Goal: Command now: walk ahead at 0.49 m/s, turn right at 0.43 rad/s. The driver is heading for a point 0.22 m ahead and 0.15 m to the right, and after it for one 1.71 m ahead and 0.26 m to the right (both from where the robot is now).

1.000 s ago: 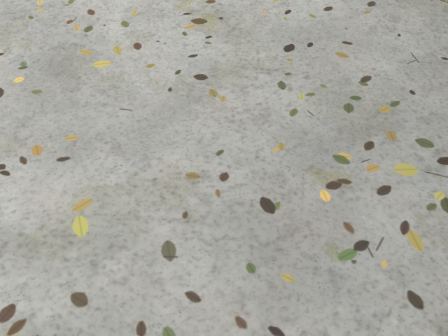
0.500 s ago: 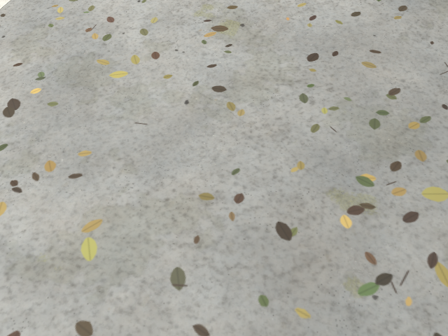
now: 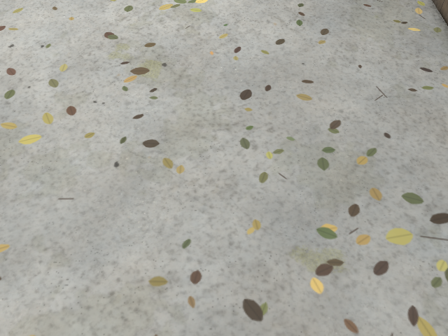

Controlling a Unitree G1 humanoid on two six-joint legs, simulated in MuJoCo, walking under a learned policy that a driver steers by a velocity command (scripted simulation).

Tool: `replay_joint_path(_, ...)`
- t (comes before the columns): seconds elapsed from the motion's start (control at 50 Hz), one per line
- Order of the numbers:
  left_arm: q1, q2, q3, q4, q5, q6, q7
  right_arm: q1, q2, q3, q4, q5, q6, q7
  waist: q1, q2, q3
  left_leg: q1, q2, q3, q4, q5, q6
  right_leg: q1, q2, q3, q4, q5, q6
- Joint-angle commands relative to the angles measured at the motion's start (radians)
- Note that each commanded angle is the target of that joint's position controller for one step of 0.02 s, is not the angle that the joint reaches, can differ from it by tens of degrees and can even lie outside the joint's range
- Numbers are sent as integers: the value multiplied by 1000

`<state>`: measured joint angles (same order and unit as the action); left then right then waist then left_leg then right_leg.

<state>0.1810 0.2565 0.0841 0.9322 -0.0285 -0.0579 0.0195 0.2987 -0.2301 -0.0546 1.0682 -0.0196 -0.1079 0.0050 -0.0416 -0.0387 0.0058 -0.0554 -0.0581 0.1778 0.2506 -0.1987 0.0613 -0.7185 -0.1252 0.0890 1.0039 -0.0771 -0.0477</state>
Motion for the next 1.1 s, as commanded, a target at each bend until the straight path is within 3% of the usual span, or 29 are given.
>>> replay_joint_path(0.02, -20, 23, 1, -54, 7, -10, -20, -80, -135, -16, -78, 0, -16, -22, 36, 70, 73, -108, 279, -81, -169, 210, 106, 25, -11, -16, -156, 160, 9)
replay_joint_path(0.06, -110, 5, -12, -89, 10, -12, -36, -29, -151, -19, -71, 9, -10, -30, 1, 51, 91, -52, 290, -46, -169, 235, 101, 18, -2, -66, -247, 189, 7)
replay_joint_path(0.12, -197, -4, -21, -149, 21, -12, -62, 12, -172, -23, -67, 17, 24, -41, -17, 49, 110, 56, 308, 16, -48, 517, 82, 15, 35, -139, -356, 134, -2)
replay_joint_path(0.16, -166, 27, -10, -174, 21, -10, -80, 8, -200, -31, -81, 25, 51, -52, 14, 96, 53, 115, 321, 34, 78, 788, 60, 96, 89, -187, -374, 39, -24)
replay_joint_path(0.2, -1, 98, 22, -154, 15, -10, -91, -27, -221, -39, -108, 32, 71, -62, 103, 134, -46, 121, 308, 39, 315, 950, 27, 289, 161, -211, -410, -17, -65)
replay_joint_path(0.22, 125, 157, 51, -128, 15, -12, -82, -49, -218, -37, -124, 36, 73, -62, 172, 107, -110, 53, 262, 50, 523, 842, -16, 477, 186, -188, -522, 107, -99)
replay_joint_path(0.24, 182, 250, 73, -124, 23, -5, -53, -5, -168, -20, -152, 5, 60, -53, 156, -60, -213, -192, 186, 50, 836, 305, -78, 761, 13, 46, -487, 490, -163)
replay_joint_path(0.26, 114, 320, 72, -179, 48, -3, -43, 109, -62, 11, -185, -15, 33, -32, 41, -231, -378, -540, -30, -94, 1226, -505, -146, 1068, -269, 562, -478, 893, -417)
replay_joint_path(0.28, 156, 260, 58, -193, 48, 6, -47, 51, -152, -6, -190, 18, 8, -14, 121, -81, -516, -564, 12, -295, 1280, -477, -120, 1064, -263, 557, -548, 766, -425)
replay_joint_path(0.3, 80, 206, 45, -214, 39, 6, -43, -50, -163, -12, -227, 51, 4, -14, 114, -37, -387, -622, 59, -290, 1237, -390, -95, 959, -206, 418, -569, 618, -366)
replay_joint_path(0.32, 12, 168, 37, -219, 17, 6, -40, -85, -154, -14, -225, 42, 12, -26, 79, 59, -230, -636, 101, -267, 1135, -314, -96, 781, -142, 306, -607, 518, -302)
replay_joint_path(0.34, -27, 136, 27, -230, 13, 8, -34, -94, -171, -24, -221, 27, 30, -41, 54, 64, -168, -596, 128, -264, 1059, -274, -97, 648, -107, 257, -636, 447, -272)
replay_joint_path(0.36, -43, 131, 25, -236, 24, 12, -31, -83, -179, -31, -226, 21, 49, -46, 26, 50, -137, -526, 135, -265, 1012, -254, -97, 538, -82, 234, -662, 408, -261)
replay_joint_path(0.4, -43, 159, 33, -244, 38, 13, -28, -61, -145, -29, -238, 12, 71, -52, 3, 12, -130, -470, 115, -249, 920, -223, -111, 447, -50, 202, -676, 441, -258)
replay_joint_path(0.46, -29, 176, 38, -252, 32, 22, -10, -74, -132, -25, -246, 9, 82, -63, 8, -21, -169, -486, 102, -249, 787, -149, -140, 465, -42, 180, -658, 448, -243)
replay_joint_path(0.54, -38, 160, 24, -258, 32, 46, 8, -145, -135, -24, -267, 17, 98, -63, 36, -66, -160, -452, 109, -253, 647, -46, -152, 433, -16, 185, -675, 131, -195)
replay_joint_path(0.6, -37, 149, 14, -253, 42, 53, 10, -180, -137, -23, -278, 20, 95, -58, 55, -96, -119, -402, 104, -245, 540, -52, -147, 413, -13, 207, -677, -9, -186)
replay_joint_path(0.64, -28, 139, 6, -247, 45, 55, 7, -177, -140, -24, -280, 21, 84, -50, 59, -106, -113, -358, 93, -234, 464, -90, -134, 435, -23, 229, -640, 30, -183)
replay_joint_path(0.68, -38, 114, -10, -246, 37, 58, 6, -138, -123, -20, -269, 19, 67, -37, 23, -93, -114, -246, 79, -209, 264, 3, -103, 442, -8, 228, -575, 101, -150)
replay_joint_path(0.7, -5, 97, -17, -237, 34, 57, 7, -121, -134, -20, -265, 9, 59, -31, 16, -65, -109, -165, 105, -233, 153, 145, -77, 423, 23, 219, -546, 83, -106)
replay_joint_path(0.72, 35, 74, -26, -239, 49, 51, 8, -99, -203, -31, -269, -8, 55, -32, 43, 47, -132, -79, 244, -361, 136, 343, -28, 381, 91, 157, -441, -40, -47)
replay_joint_path(0.74, 101, 62, -22, -241, 46, 43, 3, -147, -245, -38, -269, -15, 62, -36, 123, 243, -112, -61, 353, -472, 151, 506, 95, 289, 206, 37, -372, -310, 3)
replay_joint_path(0.76, 49, 103, -17, -249, 54, 38, 3, -154, -167, -22, -269, -11, 65, -34, 84, 269, -126, -117, 393, -528, 121, 422, 162, 328, 171, 10, -365, -362, 34)
replay_joint_path(0.78, 7, 123, -9, -253, 46, 41, 3, -173, -145, -15, -272, -3, 65, -32, 73, 241, -115, -126, 346, -493, 123, 356, 138, 363, 154, 3, -384, -309, 40)
replay_joint_path(0.82, -19, 96, -12, -247, 49, 61, 4, -183, -162, -19, -269, 13, 65, -29, 66, 220, -98, -161, 268, -410, 142, 260, 62, 443, 143, 5, -472, -155, 42)
replay_joint_path(0.88, -8, 107, -8, -234, 44, 80, -4, -140, -149, -13, -255, 8, 61, -22, 39, 109, -61, -223, 158, -289, 164, 46, -29, 511, 121, 32, -505, -34, 1)
replay_joint_path(0.9, -8, 94, -9, -234, 40, 78, -6, -144, -153, -14, -252, 7, 60, -21, 44, 103, -49, -209, 143, -269, 186, 35, -43, 493, 119, 36, -511, -35, -11)
replay_joint_path(1.0, -6, 82, -11, -212, 43, 56, -4, -138, -130, -9, -239, 15, 67, -30, 26, 27, -56, -157, 124, -239, 244, 131, -39, 481, 104, 53, -527, 38, -7)
replay_joint_path(1.1, 0, 80, -12, -189, 40, 51, 0, -148, -124, -8, -216, 15, 78, -28, 26, 17, -41, -146, 115, -234, 242, 120, -44, 483, 101, 56, -533, 32, -2)
